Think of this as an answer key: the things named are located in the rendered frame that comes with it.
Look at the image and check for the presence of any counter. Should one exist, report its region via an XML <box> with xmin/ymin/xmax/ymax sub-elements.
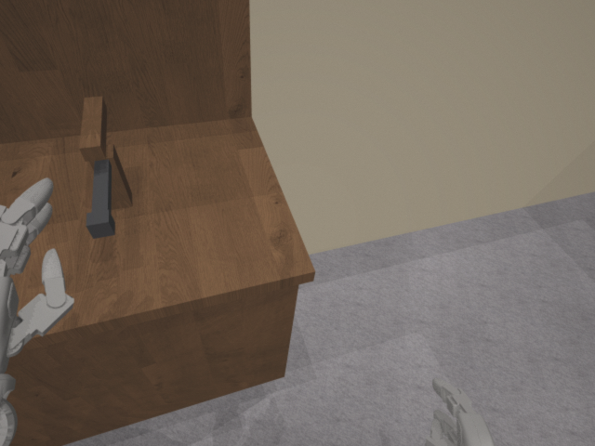
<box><xmin>0</xmin><ymin>0</ymin><xmax>315</xmax><ymax>446</ymax></box>

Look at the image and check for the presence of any tap lever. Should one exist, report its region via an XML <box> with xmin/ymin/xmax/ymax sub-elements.
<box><xmin>86</xmin><ymin>159</ymin><xmax>115</xmax><ymax>239</ymax></box>

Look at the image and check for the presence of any left robot hand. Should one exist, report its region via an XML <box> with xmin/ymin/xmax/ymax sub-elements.
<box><xmin>0</xmin><ymin>177</ymin><xmax>74</xmax><ymax>374</ymax></box>

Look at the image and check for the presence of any right robot hand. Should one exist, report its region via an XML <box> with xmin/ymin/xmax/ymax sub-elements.
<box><xmin>426</xmin><ymin>378</ymin><xmax>496</xmax><ymax>446</ymax></box>

